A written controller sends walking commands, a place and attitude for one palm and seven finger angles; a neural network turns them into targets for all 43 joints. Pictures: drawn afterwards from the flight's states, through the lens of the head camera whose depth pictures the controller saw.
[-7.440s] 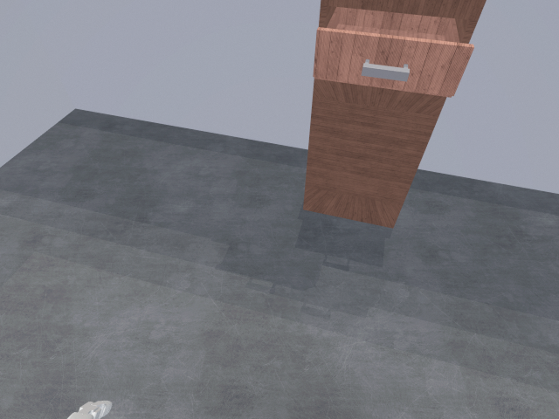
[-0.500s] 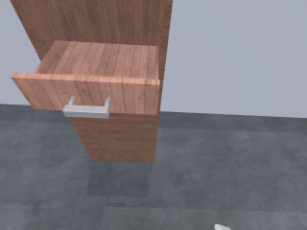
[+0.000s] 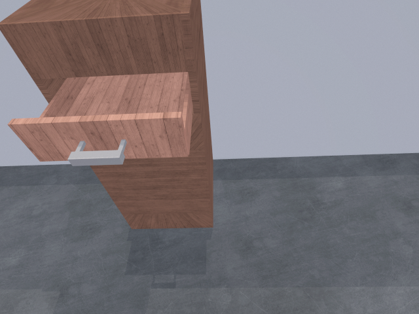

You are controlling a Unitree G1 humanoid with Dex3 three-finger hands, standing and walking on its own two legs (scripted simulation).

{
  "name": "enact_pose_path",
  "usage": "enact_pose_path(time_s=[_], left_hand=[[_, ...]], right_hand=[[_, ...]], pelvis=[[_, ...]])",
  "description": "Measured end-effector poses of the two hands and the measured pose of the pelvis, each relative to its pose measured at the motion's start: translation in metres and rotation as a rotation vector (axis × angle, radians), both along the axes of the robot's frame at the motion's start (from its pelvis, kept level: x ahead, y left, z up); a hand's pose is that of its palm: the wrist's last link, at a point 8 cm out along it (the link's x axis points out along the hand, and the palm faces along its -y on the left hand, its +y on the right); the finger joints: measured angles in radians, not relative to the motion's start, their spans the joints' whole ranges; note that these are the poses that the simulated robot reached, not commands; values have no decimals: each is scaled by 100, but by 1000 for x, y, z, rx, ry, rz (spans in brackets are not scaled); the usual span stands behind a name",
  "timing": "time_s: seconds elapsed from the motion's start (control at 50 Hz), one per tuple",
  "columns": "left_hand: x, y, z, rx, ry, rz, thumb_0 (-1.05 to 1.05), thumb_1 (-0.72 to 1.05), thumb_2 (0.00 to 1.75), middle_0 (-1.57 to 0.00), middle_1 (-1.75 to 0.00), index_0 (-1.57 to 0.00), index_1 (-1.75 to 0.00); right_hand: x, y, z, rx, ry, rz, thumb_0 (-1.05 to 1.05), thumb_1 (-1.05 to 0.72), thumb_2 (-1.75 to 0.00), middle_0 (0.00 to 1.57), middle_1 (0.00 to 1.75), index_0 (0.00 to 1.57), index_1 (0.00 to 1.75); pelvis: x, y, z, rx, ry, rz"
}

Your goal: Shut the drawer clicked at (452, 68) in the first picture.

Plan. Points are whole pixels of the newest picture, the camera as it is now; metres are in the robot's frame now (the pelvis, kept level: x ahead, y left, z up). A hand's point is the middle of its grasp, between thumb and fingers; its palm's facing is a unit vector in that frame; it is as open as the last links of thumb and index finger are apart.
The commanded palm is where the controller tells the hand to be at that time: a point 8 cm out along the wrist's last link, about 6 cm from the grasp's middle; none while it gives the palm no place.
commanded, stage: come to a stop and stand still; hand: left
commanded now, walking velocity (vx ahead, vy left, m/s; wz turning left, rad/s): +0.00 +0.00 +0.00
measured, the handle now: (99, 151) +0.44 +0.29 +0.06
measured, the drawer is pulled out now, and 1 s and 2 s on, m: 0.18 0.18 0.18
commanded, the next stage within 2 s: look again from close up in 0.60 s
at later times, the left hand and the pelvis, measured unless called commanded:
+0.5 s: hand out of the picture +0.01 +0.21 -0.19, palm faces +0.03 -0.99 -0.16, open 7.4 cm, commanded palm none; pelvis +0.01 +0.05 -0.01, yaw -1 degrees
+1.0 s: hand out of the picture +0.02 +0.21 -0.18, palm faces +0.00 -0.97 -0.25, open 7.4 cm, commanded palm none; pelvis +0.01 +0.03 -0.01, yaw -1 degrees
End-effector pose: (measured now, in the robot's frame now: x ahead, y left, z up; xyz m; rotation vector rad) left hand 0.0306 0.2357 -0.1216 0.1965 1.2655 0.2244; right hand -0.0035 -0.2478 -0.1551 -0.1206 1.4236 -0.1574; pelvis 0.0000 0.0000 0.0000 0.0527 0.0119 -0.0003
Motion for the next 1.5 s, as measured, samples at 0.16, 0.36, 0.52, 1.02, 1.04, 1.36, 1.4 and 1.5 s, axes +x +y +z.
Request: enact_pose_path(time_s=[0.16, 0.36, 0.52, 1.02, 1.04, 1.36, 1.4, 1.5], left_hand=[[-30, 29, -25, -35, 85, 50, 1, 91, 90, -21, -30, -20, -30], [-38, 33, -35, -93, 145, 33, 1, 91, 90, -20, -30, -20, -30], [-29, 26, -37, -113, 154, 3, 1, 91, 90, -20, -30, -20, -30], [-13, 24, -22, -22, 90, -36, 1, 91, 90, -20, -30, -20, -30], [-12, 22, -21, -22, 88, -37, 1, 91, 90, -20, -30, -20, -30], [-12, -4, -22, -40, 81, -19, 1, 92, 90, -20, -30, -20, -30], [-13, -5, -24, -42, 78, -11, 1, 92, 90, -20, -30, -20, -30], [-17, -1, -29, -55, 80, 15, 1, 91, 90, -20, -30, -20, -30]], right_hand=[[4, 28, 1, -45, -20, 33, 1, -91, -90, 20, 30, 19, 30], [24, 64, 7, -42, -64, 32, 2, -95, -90, 20, 30, 20, 30], [22, 68, 7, -42, -67, 8, 1, -94, -90, 20, 30, 20, 30], [-2, 70, -17, 61, -55, 10, 1, -92, -90, 20, 30, 20, 30], [-2, 67, -17, 61, -55, 11, 1, -92, -90, 20, 30, 20, 30], [0, 29, -10, 21, -21, 35, 1, -91, -90, 20, 30, 19, 30], [0, 26, -11, 16, -14, 40, 1, -91, -90, 20, 30, 19, 30], [0, 24, -11, 1, 5, 54, 1, -91, -90, 20, 30, 19, 30]], pelvis=[[-4, 26, -11, -51, 12, 13], [5, 42, -8, -52, -13, -3], [10, 46, -6, -55, -25, -14], [6, 30, -13, -39, -35, -15], [5, 28, -13, -38, -35, -15], [4, 2, -10, -39, -27, 1], [3, 1, -11, -41, -26, 7], [4, 5, -15, -46, -19, 17]])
